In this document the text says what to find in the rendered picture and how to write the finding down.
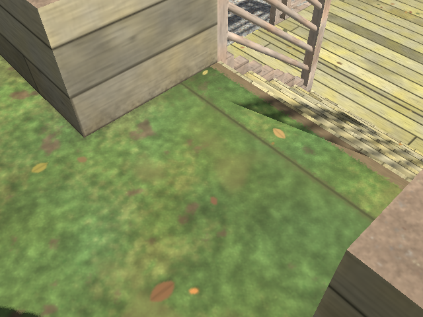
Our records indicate stairs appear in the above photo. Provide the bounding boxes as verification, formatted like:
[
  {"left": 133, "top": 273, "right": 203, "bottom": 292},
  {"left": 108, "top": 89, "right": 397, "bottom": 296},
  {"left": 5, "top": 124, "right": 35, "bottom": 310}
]
[{"left": 244, "top": 72, "right": 423, "bottom": 180}]

